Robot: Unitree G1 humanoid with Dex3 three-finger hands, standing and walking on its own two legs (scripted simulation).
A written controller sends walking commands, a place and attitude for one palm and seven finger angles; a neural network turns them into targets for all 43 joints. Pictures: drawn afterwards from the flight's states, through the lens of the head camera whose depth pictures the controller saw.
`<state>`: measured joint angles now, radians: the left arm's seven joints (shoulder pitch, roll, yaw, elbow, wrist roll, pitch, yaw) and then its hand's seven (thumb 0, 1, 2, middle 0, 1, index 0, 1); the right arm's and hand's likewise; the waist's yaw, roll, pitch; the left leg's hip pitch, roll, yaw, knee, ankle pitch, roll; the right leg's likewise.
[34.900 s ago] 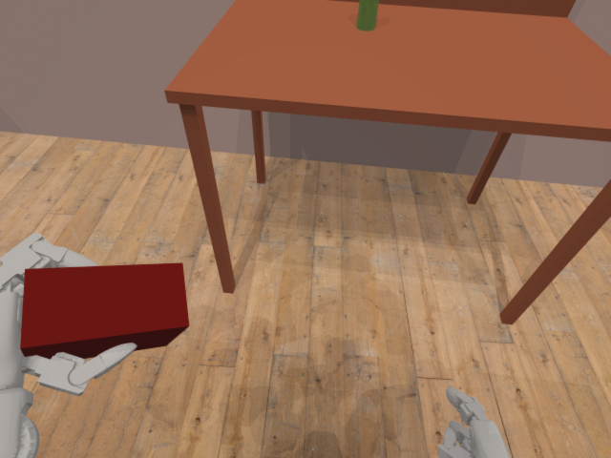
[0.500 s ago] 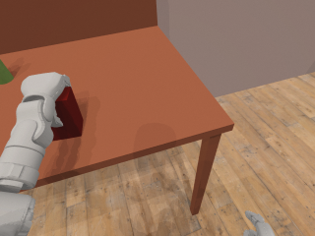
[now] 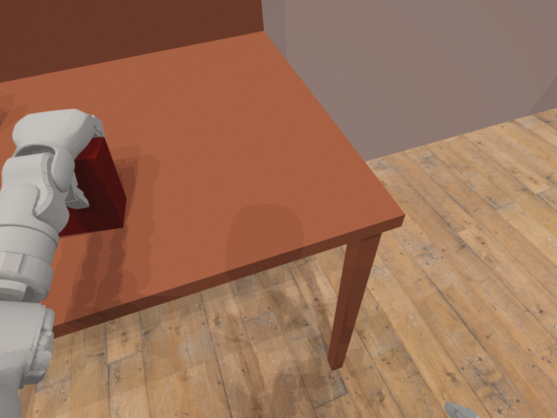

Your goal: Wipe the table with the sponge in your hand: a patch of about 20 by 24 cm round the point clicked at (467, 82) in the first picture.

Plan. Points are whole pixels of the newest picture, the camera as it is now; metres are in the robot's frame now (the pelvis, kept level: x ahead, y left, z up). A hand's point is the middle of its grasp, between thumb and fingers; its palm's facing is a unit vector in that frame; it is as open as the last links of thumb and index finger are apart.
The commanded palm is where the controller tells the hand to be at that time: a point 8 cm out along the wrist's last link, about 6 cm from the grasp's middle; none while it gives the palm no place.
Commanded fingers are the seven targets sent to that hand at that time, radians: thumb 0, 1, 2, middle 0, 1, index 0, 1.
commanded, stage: wipe forward along the middle lane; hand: left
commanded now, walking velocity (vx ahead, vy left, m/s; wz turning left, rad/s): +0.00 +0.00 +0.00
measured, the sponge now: (82, 199) +0.39 +0.34 +0.11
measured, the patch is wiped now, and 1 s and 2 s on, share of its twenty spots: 0.95 0.95 0.95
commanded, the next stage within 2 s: slide back across to the first lane in 0.44 s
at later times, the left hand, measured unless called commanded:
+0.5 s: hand (78, 148) +0.44 +0.35 +0.16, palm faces -0.13 +0.07 -0.99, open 10.1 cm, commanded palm +0.43 +0.34 +0.19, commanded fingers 0.00 0.10 1.30 -1.20 -1.60 -1.20 -1.60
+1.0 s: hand (54, 142) +0.45 +0.38 +0.17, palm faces -0.06 +0.02 -1.00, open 10.1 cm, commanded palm +0.42 +0.40 +0.22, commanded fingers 0.00 0.10 1.30 -1.20 -1.60 -1.20 -1.60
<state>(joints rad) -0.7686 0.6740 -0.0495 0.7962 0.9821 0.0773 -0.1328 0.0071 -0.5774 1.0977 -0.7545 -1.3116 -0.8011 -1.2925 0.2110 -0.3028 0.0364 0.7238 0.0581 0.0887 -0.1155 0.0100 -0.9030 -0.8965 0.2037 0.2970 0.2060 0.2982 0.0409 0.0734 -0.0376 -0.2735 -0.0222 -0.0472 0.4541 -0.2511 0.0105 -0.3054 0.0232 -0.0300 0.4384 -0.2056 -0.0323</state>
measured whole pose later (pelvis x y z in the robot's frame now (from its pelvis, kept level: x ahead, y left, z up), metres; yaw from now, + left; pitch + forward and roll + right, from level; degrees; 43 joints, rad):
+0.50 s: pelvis +0.01 +0.01 +0.00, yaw -1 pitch +8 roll -1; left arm -0.88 0.74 -0.03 0.98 1.02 -0.02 -0.09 0.01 -0.58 1.10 -0.76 -1.31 -0.80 -1.30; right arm 0.29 -0.31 0.01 0.75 0.07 0.10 -0.10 0.01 -0.90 -0.90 0.20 0.30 0.21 0.30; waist 0.00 0.07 -0.06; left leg -0.33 -0.02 -0.03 0.46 -0.26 0.02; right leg -0.36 0.02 -0.01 0.42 -0.20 -0.02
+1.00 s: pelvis +0.03 +0.03 +0.00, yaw -2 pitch +7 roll -1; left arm -0.80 0.78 0.10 0.90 1.03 -0.02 -0.10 0.01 -0.56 1.10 -0.72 -1.36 -0.77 -1.34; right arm 0.23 -0.31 0.02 0.70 0.06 0.14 -0.08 0.01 -0.90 -0.90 0.20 0.30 0.21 0.30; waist 0.01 0.06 -0.04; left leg -0.26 -0.03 0.00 0.43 -0.28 0.05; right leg -0.30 0.02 0.02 0.39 -0.20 0.00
